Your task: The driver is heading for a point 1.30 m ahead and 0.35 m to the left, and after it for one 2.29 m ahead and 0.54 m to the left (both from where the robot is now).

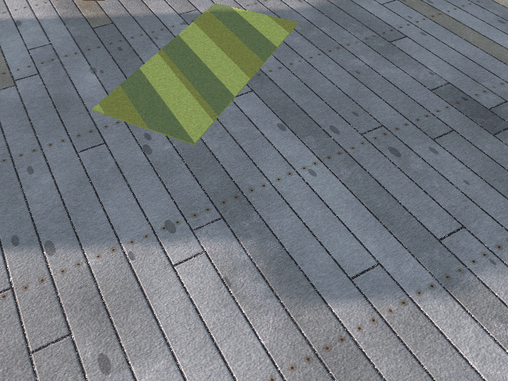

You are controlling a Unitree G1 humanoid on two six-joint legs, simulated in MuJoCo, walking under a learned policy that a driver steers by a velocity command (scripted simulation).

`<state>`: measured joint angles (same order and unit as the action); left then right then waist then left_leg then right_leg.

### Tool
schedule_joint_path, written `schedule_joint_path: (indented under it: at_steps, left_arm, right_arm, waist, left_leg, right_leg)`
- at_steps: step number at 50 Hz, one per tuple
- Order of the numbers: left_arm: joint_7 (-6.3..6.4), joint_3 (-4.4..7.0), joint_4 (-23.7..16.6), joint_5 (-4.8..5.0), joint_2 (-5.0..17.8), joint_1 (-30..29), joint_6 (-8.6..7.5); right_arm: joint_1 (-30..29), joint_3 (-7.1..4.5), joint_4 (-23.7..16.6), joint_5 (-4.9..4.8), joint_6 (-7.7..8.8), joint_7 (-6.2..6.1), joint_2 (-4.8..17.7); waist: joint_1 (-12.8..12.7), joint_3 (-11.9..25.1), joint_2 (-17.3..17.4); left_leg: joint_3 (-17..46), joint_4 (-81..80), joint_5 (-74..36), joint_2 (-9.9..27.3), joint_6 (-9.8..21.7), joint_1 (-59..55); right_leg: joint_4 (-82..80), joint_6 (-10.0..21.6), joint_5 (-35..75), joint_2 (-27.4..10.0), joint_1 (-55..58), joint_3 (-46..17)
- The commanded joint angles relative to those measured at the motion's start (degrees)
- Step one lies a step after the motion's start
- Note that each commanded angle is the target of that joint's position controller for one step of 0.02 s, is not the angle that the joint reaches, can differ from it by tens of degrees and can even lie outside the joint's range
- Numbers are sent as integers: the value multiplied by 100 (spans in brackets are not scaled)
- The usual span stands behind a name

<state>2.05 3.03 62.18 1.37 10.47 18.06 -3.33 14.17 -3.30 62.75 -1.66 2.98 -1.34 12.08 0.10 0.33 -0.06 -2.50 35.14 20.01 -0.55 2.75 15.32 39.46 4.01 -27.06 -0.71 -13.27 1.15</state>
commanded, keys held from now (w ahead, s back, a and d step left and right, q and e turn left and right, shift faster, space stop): no key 0.04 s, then q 0.40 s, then w+q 0.24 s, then w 0.32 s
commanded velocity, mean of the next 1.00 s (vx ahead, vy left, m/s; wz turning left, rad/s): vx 0.24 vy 0.00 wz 0.35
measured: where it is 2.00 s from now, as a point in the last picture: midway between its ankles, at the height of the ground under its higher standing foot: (190, 278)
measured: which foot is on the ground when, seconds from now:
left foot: down 0.00-0.12, up 0.14-0.54, down 0.56-1.00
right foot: down 0.00-0.56, up 0.58-1.00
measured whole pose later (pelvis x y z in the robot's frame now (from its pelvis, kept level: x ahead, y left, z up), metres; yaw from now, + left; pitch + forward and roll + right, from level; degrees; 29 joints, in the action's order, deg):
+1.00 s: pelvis +0.26 +0.03 +0.02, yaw +23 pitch +2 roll +0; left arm -0.9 3.5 47.5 0.9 15.3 2.5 -5.8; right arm 19.5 -4.2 51.1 -1.0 4.3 -0.3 14.4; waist 4.6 0.0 -2.4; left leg 4.2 16.6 17.0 -3.4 2.5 1.8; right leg 30.7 -0.7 -1.0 -3.9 -32.2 -1.3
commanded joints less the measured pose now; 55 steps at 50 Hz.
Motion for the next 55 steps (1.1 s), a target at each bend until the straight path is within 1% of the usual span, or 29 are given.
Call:
schedule_joint_path:
  at_steps: [1, 3, 4, 5, 6, 7, 8, 9, 11, 13, 18, 24, 26, 27, 28, 29, 30, 31, 32, 33, 34, 36, 40, 45, 50, 52, 53, 54, 55]
  left_arm:
    - [-99, 36, -533, 19, 277, -561, -240]
    - [-108, 46, -409, -18, 289, -247, -257]
    - [-89, 82, -218, -27, 300, 197, -255]
    - [-70, 169, -61, -107, 519, 501, -197]
    - [-8, 299, -17, -170, 988, 911, -119]
    - [-2, 355, -92, -191, 1397, 1187, -70]
    - [39, 221, -202, -250, 976, 1065, -98]
    - [74, 173, -358, -222, 830, 760, -123]
    - [105, 176, -665, -144, 923, 71, -102]
    - [148, 129, -723, -191, 789, -24, -34]
    - [290, 265, -872, -166, 1233, -227, 89]
    - [199, 413, -1113, -26, 1489, -603, 117]
    - [141, 454, -1182, 22, 1583, -715, 70]
    - [110, 446, -1186, 38, 1532, -721, 63]
    - [71, 388, -1222, -33, 1343, -664, 49]
    - [-13, 205, -1614, -185, 766, -902, -44]
    - [-126, 193, -1887, -21, 915, -1370, -264]
    - [-245, 238, -1933, 156, 1161, -1557, -400]
    - [-277, 272, -1825, 112, 1345, -1422, -463]
    - [-225, 329, -1702, -24, 1410, -1298, -471]
    - [-171, 377, -1657, -122, 1451, -1233, -427]
    - [-149, 349, -1625, -161, 1267, -1183, -347]
    - [-117, 225, -1751, -167, 904, -1642, -275]
    - [-200, 155, -1892, -63, 873, -2159, -294]
    - [-359, 109, -2083, -16, 954, -2449, -416]
    - [-389, 153, -2042, -5, 1096, -2094, -454]
    - [-375, 221, -1907, -15, 1208, -1608, -461]
    - [-338, 344, -1664, -44, 1455, -752, -466]
    - [-303, 440, -1506, -157, 1844, 286, -468]
  right_arm:
    - [407, -175, -132, 76, 197, 14, 996]
    - [-79, -142, -300, 33, 164, 22, 916]
    - [-454, -134, -392, -28, 71, 26, 914]
    - [-565, -130, -448, -70, -4, 13, 845]
    - [-566, -60, -531, -3, -24, -8, 577]
    - [-556, 9, -715, 79, 10, -70, 334]
    - [-533, -87, -674, 65, 3, -84, 568]
    - [-352, -140, -624, 7, -9, -55, 622]
    - [-291, -199, -576, -37, -94, -61, 553]
    - [-484, -214, -705, -17, -209, -25, 425]
    - [-1182, -110, -1289, 13, -341, 134, 187]
    - [-1510, -193, -1685, 21, -447, 303, 523]
    - [-1290, -269, -1744, 5, -450, 338, 647]
    - [-848, -364, -1638, -10, -414, 334, 757]
    - [39, -576, -1396, -46, -374, 267, 1155]
    - [502, -711, -1384, -11, -286, 175, 1828]
    - [704, -592, -1448, 134, -135, 214, 1741]
    - [345, -468, -1513, 131, -3, 213, 1360]
    - [-16, -375, -1619, 48, 79, 216, 1027]
    - [-420, -323, -1725, -3, 116, 214, 916]
    - [-609, -279, -1790, 14, 146, 199, 826]
    - [-528, -285, -1801, 90, 178, 146, 929]
    - [75, -315, -1625, 94, 216, 65, 1096]
    - [464, -305, -1463, 68, 215, 73, 1144]
    - [802, -301, -1313, 56, 146, 83, 1173]
    - [736, -320, -1322, 44, 100, 73, 1257]
    - [614, -305, -1361, 42, 83, 67, 1252]
    - [567, -245, -1405, 74, 79, 71, 1098]
    - [572, -134, -1577, 126, 98, 65, 797]
  waist:
    - [179, -718, 854]
    - [-146, -487, 723]
    - [-459, -320, 673]
    - [-529, -199, 440]
    - [-516, 108, -590]
    - [-600, 229, -1823]
    - [-524, 123, -1273]
    - [-314, 33, -850]
    - [-32, -87, -490]
    - [3, -171, -544]
    - [-50, -114, -603]
    - [-76, 13, -626]
    - [109, 111, -559]
    - [332, 306, -399]
    - [660, 756, 94]
    - [550, 892, 1445]
    - [691, 1214, 1252]
    - [580, 589, 870]
    - [355, 270, 367]
    - [107, 58, 31]
    - [-26, 13, 70]
    - [-70, 51, 169]
    - [186, -85, 317]
    - [477, -280, 542]
    - [560, -401, 607]
    - [306, -265, 784]
    - [7, -16, 778]
    - [-369, 569, 615]
    - [-709, 1471, -89]
  left_leg:
    - [3445, -2210, 1611, 2084, 1445, -532]
    - [2387, -1698, -539, 1678, 1034, -375]
    - [1659, -1379, -1442, 1248, 711, 101]
    - [1143, -866, -1929, 840, 390, 573]
    - [384, 392, -1446, 198, -43, 1190]
    - [-38, 1606, 790, -356, -364, 1992]
    - [568, 2802, 1806, -210, -415, 2260]
    - [823, 3337, 1618, -106, -382, 2497]
    - [802, 3114, 741, 93, -317, 2681]
    - [472, 2630, 135, 108, -356, 2387]
    - [83, 1257, -491, 226, -371, 1850]
    - [-256, 535, -360, 204, -34, 1182]
    - [-442, 90, -184, 31, 169, 646]
    - [-550, -381, -366, -186, 336, -95]
    - [91, -708, -393, -47, 692, -1468]
    - [3260, -1425, 333, 1532, 1718, -2897]
    - [5104, -2365, 1478, 2118, 2260, -3097]
    - [4576, -2470, 1544, 2128, 2059, -2792]
    - [3818, -2422, 1280, 1839, 1721, -2240]
    - [3213, -2446, 748, 1554, 1449, -1574]
    - [2762, -2510, 351, 1310, 1260, -1112]
    - [2268, -2590, -394, 1125, 1244, -694]
    - [1683, -2671, -1013, 955, 1113, -632]
    - [1513, -2620, -944, 1022, 964, -775]
    - [1674, -2179, -1338, 1339, 925, -1392]
    - [1715, -1883, -2106, 1428, 816, -1492]
    - [1549, -1401, -3008, 1262, 704, -1447]
    - [1233, -360, -3610, 931, 538, -1106]
    - [821, 1513, -2626, 459, 247, 234]
  right_leg:
    - [826, 213, -266, -46, -1869, -80]
    - [-99, 232, -159, -69, -1191, 16]
    - [-1154, 213, 806, 67, -121, 237]
    - [-1416, 101, 1754, 74, 742, 118]
    - [-1760, 199, 2652, -737, 1497, -831]
    - [-2110, 905, 4376, -2000, 1823, -2293]
    - [-1897, 1266, 5231, -2345, 1739, -2444]
    - [-1688, 1127, 5665, -2189, 1764, -1933]
    - [-1690, 638, 5544, -1815, 1631, -1068]
    - [-1893, 465, 5381, -1539, 1298, -461]
    - [-2044, 602, 5257, -1547, 1063, 160]
    - [-1787, 552, 4525, -1822, 996, 374]
    - [-1364, 449, 4342, -1836, 989, 485]
    - [-630, 308, 4288, -1623, 791, 736]
    - [792, 1, 3778, -1251, -13, 1025]
    - [2888, -433, 233, -228, -2512, 1023]
    - [3897, -387, -893, 292, -3550, -389]
    - [3945, -237, -466, -57, -4084, -665]
    - [3508, -132, 112, -307, -3835, -675]
    - [2928, -174, 550, -507, -3385, -657]
    - [2451, -222, 855, -642, -2890, -649]
    - [1988, -389, 1313, -628, -2415, -475]
    - [567, -598, 2348, -519, -2397, -328]
    - [-547, -612, 2965, -375, -2214, -255]
    - [-1050, -341, 2350, -252, -2180, -150]
    - [-1200, -157, 2086, -130, -1615, -38]
    - [-1395, -21, 2130, 24, -915, 90]
    - [-1350, 204, 2239, -79, 334, -42]
    - [-1315, 733, 1888, -1207, 2157, -1441]
Keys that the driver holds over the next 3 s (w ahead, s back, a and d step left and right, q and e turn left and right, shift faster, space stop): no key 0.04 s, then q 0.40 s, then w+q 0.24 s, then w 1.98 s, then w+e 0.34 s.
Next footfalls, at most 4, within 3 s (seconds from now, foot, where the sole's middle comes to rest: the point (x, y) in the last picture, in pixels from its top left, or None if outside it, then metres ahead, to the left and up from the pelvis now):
0.56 left None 0.17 0.10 -0.76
1.08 right None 0.50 -0.02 -0.76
1.62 left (154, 319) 0.70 0.32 -0.76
2.16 right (200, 217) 1.07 0.22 -0.76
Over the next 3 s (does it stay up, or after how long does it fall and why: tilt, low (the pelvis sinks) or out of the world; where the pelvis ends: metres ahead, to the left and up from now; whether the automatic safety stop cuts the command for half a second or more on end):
stays up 1.26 0.47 0.02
